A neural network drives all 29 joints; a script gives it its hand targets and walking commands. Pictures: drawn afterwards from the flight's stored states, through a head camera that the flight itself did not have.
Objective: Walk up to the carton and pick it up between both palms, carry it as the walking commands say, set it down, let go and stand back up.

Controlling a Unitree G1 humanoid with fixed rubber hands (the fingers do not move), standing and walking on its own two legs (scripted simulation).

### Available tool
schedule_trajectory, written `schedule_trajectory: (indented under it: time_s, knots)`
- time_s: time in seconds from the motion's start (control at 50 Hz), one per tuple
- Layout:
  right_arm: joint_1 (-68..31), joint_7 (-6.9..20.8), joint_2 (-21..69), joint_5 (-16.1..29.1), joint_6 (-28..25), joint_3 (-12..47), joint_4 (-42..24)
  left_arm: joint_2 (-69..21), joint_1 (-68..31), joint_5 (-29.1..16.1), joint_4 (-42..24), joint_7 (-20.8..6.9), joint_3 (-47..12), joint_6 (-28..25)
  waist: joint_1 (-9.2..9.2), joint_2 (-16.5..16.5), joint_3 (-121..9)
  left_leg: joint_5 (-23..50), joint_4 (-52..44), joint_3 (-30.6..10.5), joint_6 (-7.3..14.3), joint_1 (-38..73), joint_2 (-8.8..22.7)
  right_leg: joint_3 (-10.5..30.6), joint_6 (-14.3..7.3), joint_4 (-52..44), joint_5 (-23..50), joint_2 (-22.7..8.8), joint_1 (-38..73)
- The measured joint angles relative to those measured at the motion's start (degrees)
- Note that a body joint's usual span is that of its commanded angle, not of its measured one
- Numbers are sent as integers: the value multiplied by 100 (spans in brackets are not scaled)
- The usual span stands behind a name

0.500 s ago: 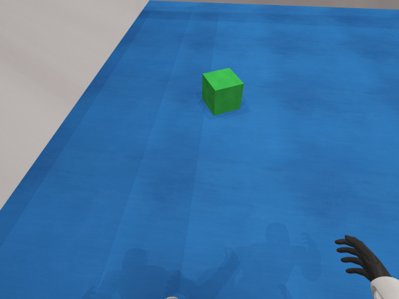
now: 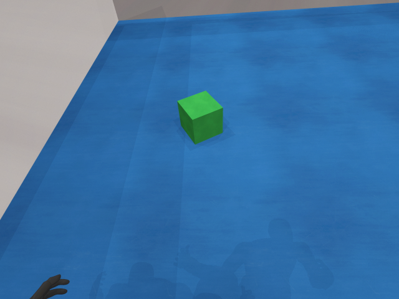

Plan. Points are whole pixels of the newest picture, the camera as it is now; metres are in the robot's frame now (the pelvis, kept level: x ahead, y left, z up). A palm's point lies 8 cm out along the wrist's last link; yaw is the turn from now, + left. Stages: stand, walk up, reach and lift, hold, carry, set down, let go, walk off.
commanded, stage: walk up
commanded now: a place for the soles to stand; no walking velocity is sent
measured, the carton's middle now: (200, 117) +1.39 +0.03 -0.65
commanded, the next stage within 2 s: none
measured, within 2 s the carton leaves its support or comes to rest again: neither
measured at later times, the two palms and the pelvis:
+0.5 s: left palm (63, 220) +0.34 +0.37 -0.08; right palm (348, 220) +0.30 -0.31 -0.05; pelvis +0.23 +0.05 +0.01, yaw -1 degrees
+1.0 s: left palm (72, 176) +0.48 +0.39 -0.07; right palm (306, 141) +0.56 -0.30 -0.06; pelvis +0.44 +0.03 +0.00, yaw +1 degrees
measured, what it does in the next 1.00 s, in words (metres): walks ahead: left foot, then right foot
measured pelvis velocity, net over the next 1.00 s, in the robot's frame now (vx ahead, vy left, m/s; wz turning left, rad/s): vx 0.44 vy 0.03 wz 0.01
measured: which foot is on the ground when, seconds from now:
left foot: up 0.00-0.22, down 0.24-0.66, up 0.68-1.00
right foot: down 0.00-0.26, up 0.28-0.62, down 0.64-1.00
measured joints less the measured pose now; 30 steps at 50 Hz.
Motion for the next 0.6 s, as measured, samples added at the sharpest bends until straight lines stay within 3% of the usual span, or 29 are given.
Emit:
schedule_trajectory:
  time_s: [0.06, 0.14, 0.24, 0.28, 0.32, 0.36, 0.5, 0.6]
  knots:
    - [-180, 110, 39, -55, 38, -35, -4, 24, 330, 15, 39, -7, -13, -16, 172, -6, -29, 267, -880, 92, -114, -368, 128, -61, -19, -325, -88, 17, 381]
    - [-481, 236, 65, -68, 87, -94, -24, 147, 743, 38, 124, -30, -11, -16, 364, -96, -22, 908, -2002, 220, -113, -464, 188, -95, 71, -555, -321, 8, 846]
    - [-772, 274, 8, -43, 22, -158, -115, 290, 1051, 51, 245, -11, -48, 45, 485, -268, -103, 999, -2967, 390, 40, 167, -51, -38, 209, -155, -1005, -159, 1186]
    - [-843, 168, -16, -77, -60, -211, -205, 261, 1006, 5, 286, 32, -87, 94, 423, -380, -41, 1189, -2712, 447, 86, 188, -182, 199, 64, 1166, -1174, -265, 706]
    - [-782, 84, 38, 15, -86, -214, -263, 220, 879, -20, 313, 81, -145, 125, 345, -504, -9, 929, -2610, 510, 102, 335, -251, 581, 5, 2449, -1050, -153, 76]
    - [-627, 24, 94, 62, -85, -190, -283, 186, 769, -25, 310, 84, -170, 121, 262, -624, -32, 797, -2808, 580, 113, 606, -307, 678, 1, 2884, -834, -180, -422]
    - [42, -15, 18, 17, -146, -152, -273, 31, 294, 62, 299, -113, -104, 207, -114, -621, -14, 581, -3425, 709, 91, 1424, -352, 482, 130, 1384, -140, -458, -1204]
    - [380, -1, -76, 52, -83, -131, -197, -17, -174, 68, 273, -200, -36, 203, -329, -454, 28, 112, -3293, 687, -64, 1790, -285, 318, 17, 237, 419, -307, -956]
